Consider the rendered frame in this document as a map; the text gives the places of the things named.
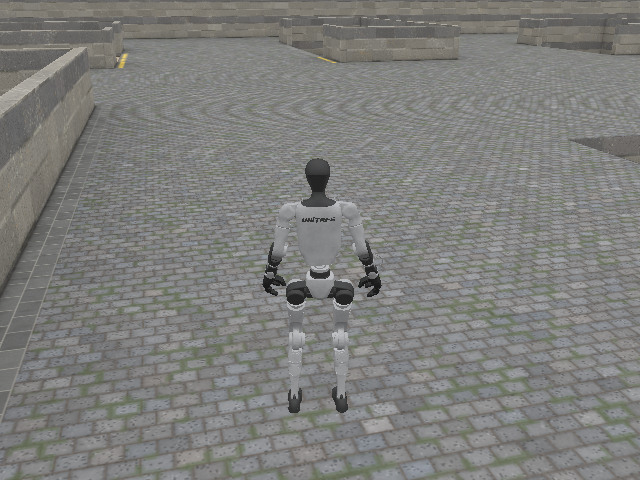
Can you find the robot right hand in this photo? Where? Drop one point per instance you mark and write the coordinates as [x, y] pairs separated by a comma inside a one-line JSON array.
[[371, 282]]

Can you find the robot left forearm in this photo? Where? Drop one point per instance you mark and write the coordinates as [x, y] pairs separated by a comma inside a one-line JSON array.
[[272, 264]]

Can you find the right robot thigh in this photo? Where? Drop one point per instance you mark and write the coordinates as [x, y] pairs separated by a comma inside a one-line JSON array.
[[342, 301]]

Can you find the left robot foot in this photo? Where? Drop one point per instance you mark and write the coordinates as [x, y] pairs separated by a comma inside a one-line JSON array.
[[294, 404]]

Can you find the left robot upper arm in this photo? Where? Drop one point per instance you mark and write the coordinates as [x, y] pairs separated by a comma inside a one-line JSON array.
[[287, 212]]

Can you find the right robot upper arm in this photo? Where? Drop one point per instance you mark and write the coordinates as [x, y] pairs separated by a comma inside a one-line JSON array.
[[350, 211]]

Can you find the robot right forearm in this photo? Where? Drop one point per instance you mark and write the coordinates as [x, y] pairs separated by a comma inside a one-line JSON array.
[[368, 263]]

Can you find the robot left hand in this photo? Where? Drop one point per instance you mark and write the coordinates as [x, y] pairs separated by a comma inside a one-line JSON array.
[[275, 281]]

